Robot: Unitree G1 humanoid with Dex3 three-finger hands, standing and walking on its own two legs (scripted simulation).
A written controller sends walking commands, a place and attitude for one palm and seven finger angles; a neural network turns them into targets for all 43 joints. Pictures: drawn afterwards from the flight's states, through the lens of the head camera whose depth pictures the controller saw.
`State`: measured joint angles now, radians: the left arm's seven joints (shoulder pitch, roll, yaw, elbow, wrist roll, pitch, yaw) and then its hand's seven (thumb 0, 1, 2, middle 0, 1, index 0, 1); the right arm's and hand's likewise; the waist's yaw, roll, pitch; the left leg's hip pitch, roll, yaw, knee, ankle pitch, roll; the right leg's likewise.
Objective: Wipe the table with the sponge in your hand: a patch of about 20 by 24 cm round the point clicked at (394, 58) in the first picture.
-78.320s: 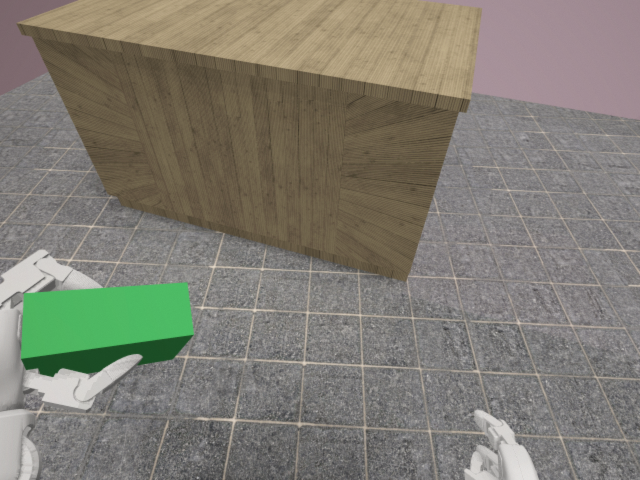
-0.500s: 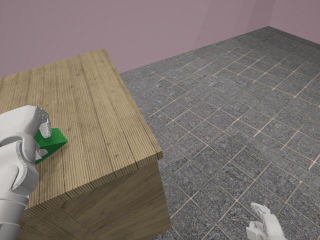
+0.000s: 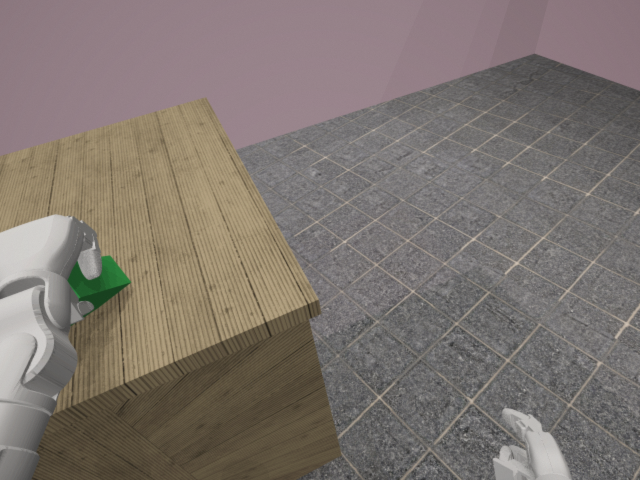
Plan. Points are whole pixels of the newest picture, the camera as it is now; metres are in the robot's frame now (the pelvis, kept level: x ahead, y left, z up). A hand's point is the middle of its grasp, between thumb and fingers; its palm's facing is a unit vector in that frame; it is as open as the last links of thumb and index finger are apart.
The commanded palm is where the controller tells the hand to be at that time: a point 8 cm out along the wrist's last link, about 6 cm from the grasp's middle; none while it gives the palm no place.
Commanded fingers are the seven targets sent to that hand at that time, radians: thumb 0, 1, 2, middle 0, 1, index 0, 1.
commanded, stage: lower the sponge onto the table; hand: left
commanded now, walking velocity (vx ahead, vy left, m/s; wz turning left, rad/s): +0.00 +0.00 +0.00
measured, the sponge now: (76, 294) +0.31 +0.38 +0.09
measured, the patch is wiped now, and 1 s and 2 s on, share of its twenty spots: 0.75 0.75 0.75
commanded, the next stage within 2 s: wipe forward along the first lane in 0.02 s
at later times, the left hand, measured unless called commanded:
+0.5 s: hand (69, 260) +0.32 +0.36 +0.15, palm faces -0.06 +0.04 -1.00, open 7.0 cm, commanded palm +0.29 +0.37 +0.16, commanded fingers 0.00 0.10 1.30 -1.20 -1.60 -1.20 -1.60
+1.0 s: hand (67, 239) +0.36 +0.39 +0.15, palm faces -0.11 +0.03 -0.99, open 7.4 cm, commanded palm +0.34 +0.40 +0.16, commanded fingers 0.00 0.10 1.30 -1.20 -1.60 -1.20 -1.60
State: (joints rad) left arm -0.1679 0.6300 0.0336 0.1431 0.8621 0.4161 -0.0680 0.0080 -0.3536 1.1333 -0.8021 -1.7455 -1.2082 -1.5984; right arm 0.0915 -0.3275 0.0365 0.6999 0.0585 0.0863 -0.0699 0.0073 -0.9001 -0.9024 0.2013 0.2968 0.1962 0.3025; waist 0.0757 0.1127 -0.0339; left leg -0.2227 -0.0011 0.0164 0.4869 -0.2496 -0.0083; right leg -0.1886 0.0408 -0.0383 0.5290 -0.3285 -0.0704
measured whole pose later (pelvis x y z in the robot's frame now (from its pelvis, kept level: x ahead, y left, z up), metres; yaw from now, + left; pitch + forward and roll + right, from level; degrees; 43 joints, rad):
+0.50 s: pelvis -0.01 -0.01 +0.00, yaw +0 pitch +1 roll +1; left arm -0.37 0.70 0.04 0.45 0.90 0.28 -0.12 0.02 -0.41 1.14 -0.85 -1.74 -1.21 -1.60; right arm 0.14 -0.33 0.03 0.72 0.06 0.08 -0.09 0.01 -0.90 -0.90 0.20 0.30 0.20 0.30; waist 0.04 0.10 -0.03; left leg -0.28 0.01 0.01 0.51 -0.24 0.00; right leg -0.24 0.05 -0.05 0.54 -0.32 -0.08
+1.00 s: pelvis +0.00 +0.01 +0.00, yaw +0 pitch +5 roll +1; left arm -0.56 0.76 0.09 0.76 0.95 0.14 -0.10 0.02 -0.47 1.09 -0.92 -1.74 -1.21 -1.60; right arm 0.21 -0.33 0.00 0.73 0.07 0.10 -0.08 0.01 -0.90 -0.90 0.20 0.30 0.20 0.30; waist 0.01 0.08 -0.06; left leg -0.36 0.00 0.01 0.53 -0.26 0.00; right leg -0.31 0.05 -0.04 0.54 -0.32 -0.06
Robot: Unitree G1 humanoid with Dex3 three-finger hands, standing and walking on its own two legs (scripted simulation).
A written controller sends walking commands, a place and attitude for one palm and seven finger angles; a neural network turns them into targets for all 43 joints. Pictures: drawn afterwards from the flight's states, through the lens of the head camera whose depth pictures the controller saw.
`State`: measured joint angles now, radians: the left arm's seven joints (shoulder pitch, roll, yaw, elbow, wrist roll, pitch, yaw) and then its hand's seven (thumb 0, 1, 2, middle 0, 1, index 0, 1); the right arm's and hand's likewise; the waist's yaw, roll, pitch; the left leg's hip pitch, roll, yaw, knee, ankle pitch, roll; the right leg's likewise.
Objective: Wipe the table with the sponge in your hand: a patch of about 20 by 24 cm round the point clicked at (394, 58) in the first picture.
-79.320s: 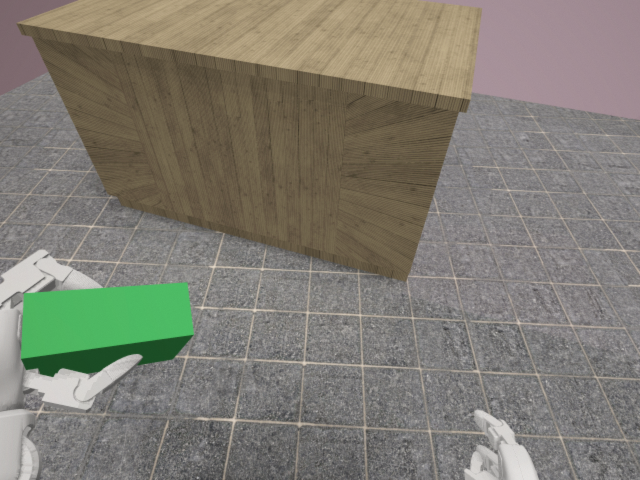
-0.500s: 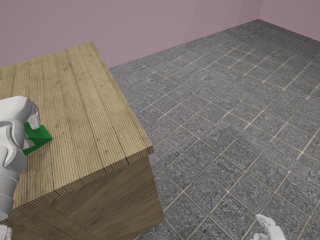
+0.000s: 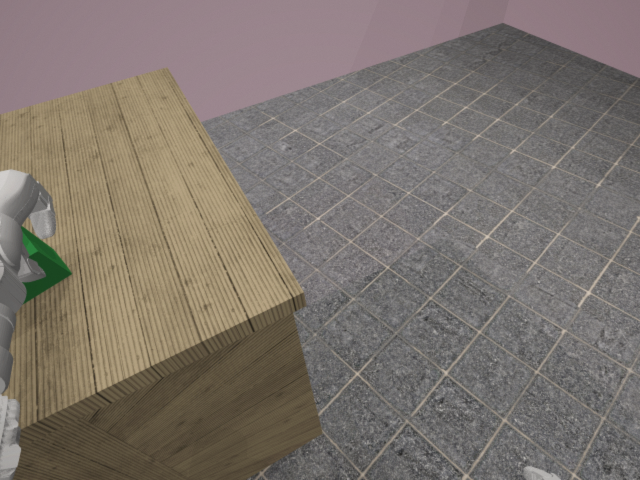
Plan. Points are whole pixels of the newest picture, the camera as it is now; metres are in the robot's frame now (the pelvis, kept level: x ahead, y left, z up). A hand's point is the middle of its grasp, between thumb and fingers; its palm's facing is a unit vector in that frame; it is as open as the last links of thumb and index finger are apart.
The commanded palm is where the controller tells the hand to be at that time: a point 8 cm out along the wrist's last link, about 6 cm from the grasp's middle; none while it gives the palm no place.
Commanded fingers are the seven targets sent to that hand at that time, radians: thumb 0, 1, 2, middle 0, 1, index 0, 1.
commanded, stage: wipe forward along the first lane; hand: left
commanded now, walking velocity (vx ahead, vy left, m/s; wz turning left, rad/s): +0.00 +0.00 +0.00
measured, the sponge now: (15, 277) +0.34 +0.43 +0.08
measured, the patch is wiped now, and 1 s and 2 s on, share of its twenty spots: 0.75 0.75 0.75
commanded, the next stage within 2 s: slide across to the middle lane in 0.74 s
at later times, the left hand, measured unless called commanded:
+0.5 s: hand (9, 216) +0.39 +0.42 +0.15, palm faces -0.15 +0.04 -0.99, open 7.5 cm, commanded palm +0.38 +0.42 +0.16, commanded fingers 0.00 0.10 1.30 -1.20 -1.60 -1.20 -1.60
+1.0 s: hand (5, 204) +0.42 +0.44 +0.15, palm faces -0.18 +0.08 -0.98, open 7.5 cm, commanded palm +0.42 +0.42 +0.17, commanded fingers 0.00 0.10 1.30 -1.20 -1.60 -1.20 -1.60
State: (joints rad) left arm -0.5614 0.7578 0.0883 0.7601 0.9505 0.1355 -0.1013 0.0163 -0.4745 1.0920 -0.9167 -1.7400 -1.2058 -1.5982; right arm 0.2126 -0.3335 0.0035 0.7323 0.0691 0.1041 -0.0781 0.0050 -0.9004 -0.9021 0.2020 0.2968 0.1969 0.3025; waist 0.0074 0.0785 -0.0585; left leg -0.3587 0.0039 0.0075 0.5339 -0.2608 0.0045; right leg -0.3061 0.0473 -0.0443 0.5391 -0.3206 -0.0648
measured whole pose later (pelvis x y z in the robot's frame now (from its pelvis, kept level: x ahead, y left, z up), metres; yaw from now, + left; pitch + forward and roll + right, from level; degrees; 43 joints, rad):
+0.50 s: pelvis +0.00 +0.03 +0.00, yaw +0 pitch +9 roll -1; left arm -0.75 0.81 0.07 0.97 1.02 0.04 -0.08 0.03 -0.50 1.09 -0.90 -1.62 -1.20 -1.60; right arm 0.28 -0.33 -0.01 0.73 0.08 0.12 -0.07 0.00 -0.90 -0.90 0.20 0.30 0.20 0.30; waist -0.01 0.06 -0.08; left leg -0.44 -0.01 0.02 0.54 -0.26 0.04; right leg -0.37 0.03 -0.03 0.50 -0.29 -0.03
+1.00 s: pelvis +0.00 +0.04 +0.00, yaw +0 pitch +11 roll -2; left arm -0.90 0.85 0.01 1.09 1.07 0.02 -0.07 0.02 -0.52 1.13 -0.85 -1.52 -1.20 -1.60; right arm 0.32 -0.32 -0.01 0.72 0.07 0.11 -0.07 0.00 -0.90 -0.90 0.20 0.30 0.20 0.30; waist -0.03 0.05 -0.08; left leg -0.51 -0.02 0.02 0.57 -0.26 0.05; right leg -0.42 0.02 -0.03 0.51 -0.28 -0.01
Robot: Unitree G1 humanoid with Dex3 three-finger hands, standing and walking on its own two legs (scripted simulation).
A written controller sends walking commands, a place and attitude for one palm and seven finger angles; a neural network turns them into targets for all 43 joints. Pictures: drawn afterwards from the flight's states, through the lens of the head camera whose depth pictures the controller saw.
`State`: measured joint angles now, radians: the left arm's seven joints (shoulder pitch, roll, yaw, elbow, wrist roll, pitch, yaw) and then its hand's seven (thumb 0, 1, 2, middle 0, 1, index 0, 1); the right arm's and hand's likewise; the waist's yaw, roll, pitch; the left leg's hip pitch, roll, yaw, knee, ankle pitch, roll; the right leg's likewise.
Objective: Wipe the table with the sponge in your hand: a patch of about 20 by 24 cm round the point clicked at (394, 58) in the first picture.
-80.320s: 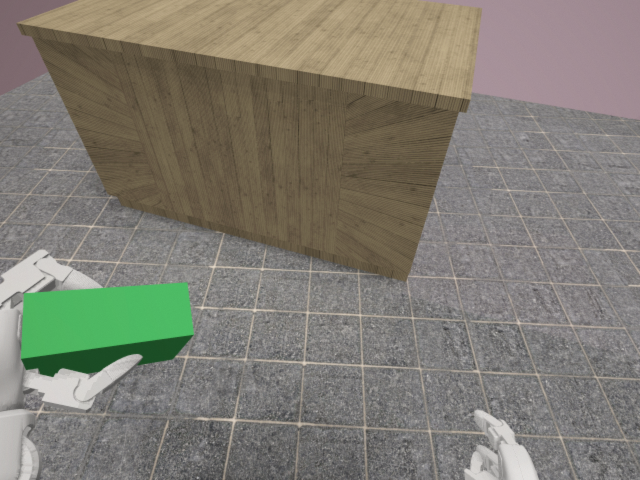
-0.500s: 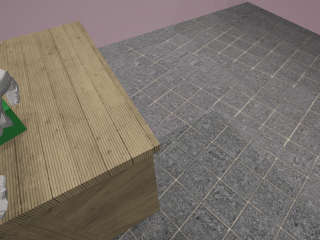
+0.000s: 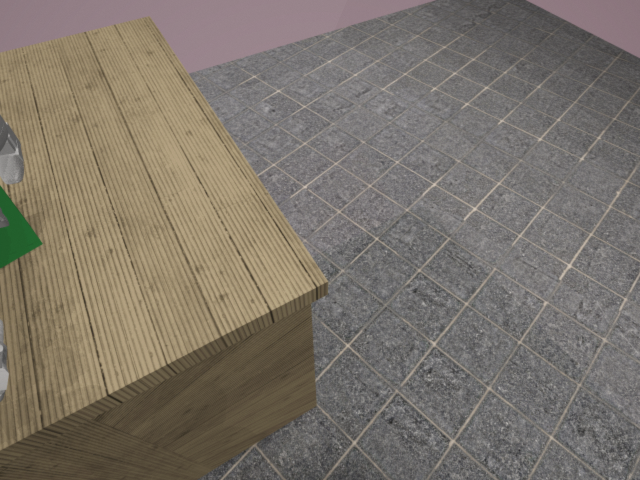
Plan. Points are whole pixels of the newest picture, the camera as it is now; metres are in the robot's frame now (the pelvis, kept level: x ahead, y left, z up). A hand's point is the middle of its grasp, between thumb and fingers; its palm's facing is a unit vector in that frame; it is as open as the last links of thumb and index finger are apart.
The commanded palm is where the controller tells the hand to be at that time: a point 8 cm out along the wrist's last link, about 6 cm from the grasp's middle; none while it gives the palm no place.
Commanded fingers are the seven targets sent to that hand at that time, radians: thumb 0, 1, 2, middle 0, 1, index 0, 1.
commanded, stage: slide across to the middle lane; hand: left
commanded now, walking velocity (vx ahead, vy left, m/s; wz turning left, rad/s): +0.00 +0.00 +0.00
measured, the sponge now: out of the picture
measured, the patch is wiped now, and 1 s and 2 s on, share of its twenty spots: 0.75 0.75 0.75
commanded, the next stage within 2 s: wipe back along the middle lane in 0.48 s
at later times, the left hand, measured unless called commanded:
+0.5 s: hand (50, 148) +0.46 +0.34 +0.15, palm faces -0.10 +0.07 -0.99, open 7.4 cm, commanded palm +0.45 +0.32 +0.19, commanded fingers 0.00 0.10 1.30 -1.20 -1.60 -1.20 -1.60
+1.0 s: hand (65, 168) +0.43 +0.31 +0.15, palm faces -0.03 +0.04 -1.00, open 7.0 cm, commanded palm +0.41 +0.30 +0.17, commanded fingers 0.00 0.10 1.30 -1.20 -1.60 -1.20 -1.60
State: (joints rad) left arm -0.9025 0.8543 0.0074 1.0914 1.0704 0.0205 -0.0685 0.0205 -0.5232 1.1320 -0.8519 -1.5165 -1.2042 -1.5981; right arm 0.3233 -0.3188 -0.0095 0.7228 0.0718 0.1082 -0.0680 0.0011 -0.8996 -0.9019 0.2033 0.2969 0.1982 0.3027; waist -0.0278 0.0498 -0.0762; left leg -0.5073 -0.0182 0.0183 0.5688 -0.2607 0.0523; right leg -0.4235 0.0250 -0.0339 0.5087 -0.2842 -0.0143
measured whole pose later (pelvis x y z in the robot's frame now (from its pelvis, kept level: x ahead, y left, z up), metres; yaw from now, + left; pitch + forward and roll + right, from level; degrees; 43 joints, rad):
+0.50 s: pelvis +0.02 +0.00 +0.01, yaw +0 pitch +10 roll -1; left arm -0.95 0.69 -0.08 1.10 1.02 0.16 0.02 0.05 -0.43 1.03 -0.79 -1.55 -1.19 -1.60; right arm 0.28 -0.29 0.00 0.77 0.07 0.09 -0.04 0.00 -0.90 -0.90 0.20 0.30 0.20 0.30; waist -0.04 0.07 -0.08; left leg -0.42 -0.03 0.02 0.50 -0.26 0.05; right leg -0.34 0.02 -0.03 0.45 -0.29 -0.02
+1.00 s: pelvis +0.03 -0.01 +0.01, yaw +1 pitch +6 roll +0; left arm -0.73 0.58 -0.12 0.77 0.96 0.37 0.00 0.02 -0.35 1.03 -0.70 -1.63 -1.19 -1.59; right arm 0.17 -0.32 0.01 0.74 0.08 0.14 -0.02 0.00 -0.90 -0.90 0.20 0.30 0.20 0.30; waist 0.01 0.07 -0.09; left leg -0.31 -0.03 0.01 0.47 -0.27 0.04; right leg -0.24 0.01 -0.03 0.45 -0.31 -0.02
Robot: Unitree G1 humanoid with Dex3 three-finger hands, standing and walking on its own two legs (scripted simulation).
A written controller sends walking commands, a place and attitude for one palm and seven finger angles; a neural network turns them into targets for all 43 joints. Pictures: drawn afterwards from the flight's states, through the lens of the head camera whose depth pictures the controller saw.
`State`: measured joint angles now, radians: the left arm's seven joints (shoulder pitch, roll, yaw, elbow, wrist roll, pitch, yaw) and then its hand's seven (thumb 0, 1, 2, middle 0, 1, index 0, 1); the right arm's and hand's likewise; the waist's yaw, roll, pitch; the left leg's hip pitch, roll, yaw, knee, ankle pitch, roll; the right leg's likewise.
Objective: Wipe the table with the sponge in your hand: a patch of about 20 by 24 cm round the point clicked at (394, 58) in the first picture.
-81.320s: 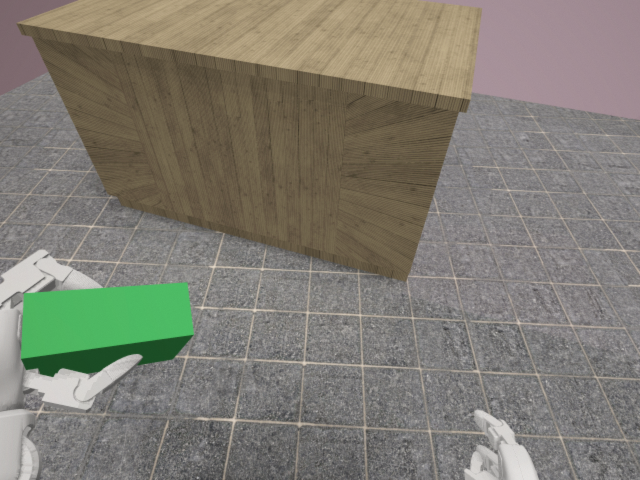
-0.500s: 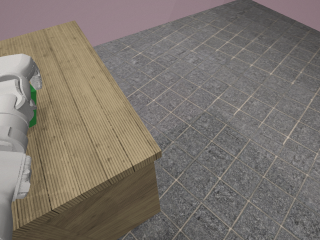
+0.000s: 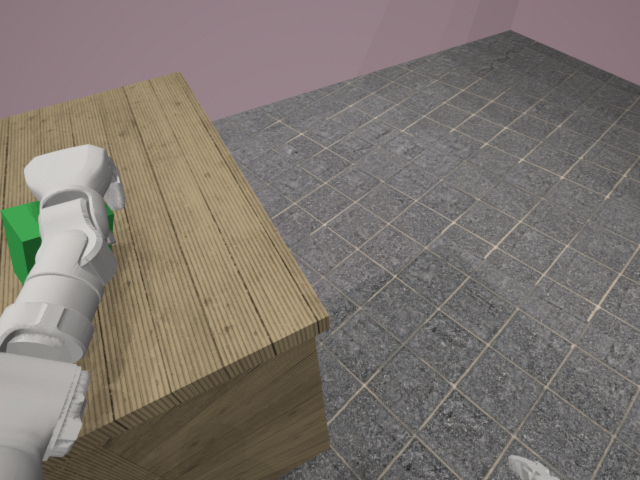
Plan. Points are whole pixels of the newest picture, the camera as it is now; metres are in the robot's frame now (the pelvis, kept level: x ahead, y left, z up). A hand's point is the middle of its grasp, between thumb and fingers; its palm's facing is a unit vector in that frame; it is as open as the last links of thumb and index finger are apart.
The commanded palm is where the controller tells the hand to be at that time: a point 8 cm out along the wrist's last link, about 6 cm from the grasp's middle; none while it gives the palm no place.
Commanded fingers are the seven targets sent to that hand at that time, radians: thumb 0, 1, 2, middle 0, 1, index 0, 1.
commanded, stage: wipe back along the middle lane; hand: left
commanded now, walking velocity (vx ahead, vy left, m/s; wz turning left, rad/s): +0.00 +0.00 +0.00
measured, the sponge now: (63, 252) +0.37 +0.37 +0.09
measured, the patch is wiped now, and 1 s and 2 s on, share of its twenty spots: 0.75 0.75 0.75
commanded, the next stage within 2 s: slide across to the third lane in 1.26 s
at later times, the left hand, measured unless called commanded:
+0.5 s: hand (92, 239) +0.36 +0.30 +0.13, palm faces +0.01 +0.06 -1.00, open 6.6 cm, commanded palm +0.33 +0.28 +0.14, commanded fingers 0.00 0.10 1.30 -1.20 -1.60 -1.20 -1.60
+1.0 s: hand (106, 261) +0.33 +0.28 +0.12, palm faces +0.08 +0.03 -1.00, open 6.5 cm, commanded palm +0.29 +0.25 +0.14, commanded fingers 0.00 0.10 1.30 -1.20 -1.60 -1.20 -1.60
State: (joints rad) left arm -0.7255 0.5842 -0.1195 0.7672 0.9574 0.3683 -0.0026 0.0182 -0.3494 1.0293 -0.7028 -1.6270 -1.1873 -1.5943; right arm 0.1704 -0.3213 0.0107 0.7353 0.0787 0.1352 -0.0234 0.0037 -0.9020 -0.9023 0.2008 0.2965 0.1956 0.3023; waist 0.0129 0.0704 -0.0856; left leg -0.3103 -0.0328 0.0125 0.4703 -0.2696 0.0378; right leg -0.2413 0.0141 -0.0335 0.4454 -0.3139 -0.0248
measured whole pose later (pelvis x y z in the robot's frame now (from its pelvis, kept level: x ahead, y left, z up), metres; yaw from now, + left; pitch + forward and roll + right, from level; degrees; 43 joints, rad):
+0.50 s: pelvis -0.02 +0.00 +0.00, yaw +0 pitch +4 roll +0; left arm -0.57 0.53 -0.16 0.54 0.95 0.48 0.01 0.00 -0.30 1.08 -0.63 -1.66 -1.21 -1.60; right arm 0.15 -0.31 0.04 0.71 0.08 0.13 -0.04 0.01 -0.90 -0.90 0.20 0.30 0.20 0.30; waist 0.04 0.08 -0.08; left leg -0.31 -0.04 0.01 0.49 -0.26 0.04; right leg -0.25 0.01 -0.03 0.49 -0.32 -0.02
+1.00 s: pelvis -0.01 +0.00 +0.00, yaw +0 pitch +3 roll +0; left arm -0.40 0.47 -0.22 0.30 0.94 0.61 0.05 0.04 -0.27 1.06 -0.58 -1.75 -1.21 -1.60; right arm 0.09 -0.31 0.05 0.69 0.08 0.12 -0.03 0.01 -0.90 -0.90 0.20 0.30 0.20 0.30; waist 0.07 0.10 -0.09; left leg -0.28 -0.04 0.02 0.51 -0.28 0.04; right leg -0.22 0.01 -0.03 0.51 -0.34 -0.03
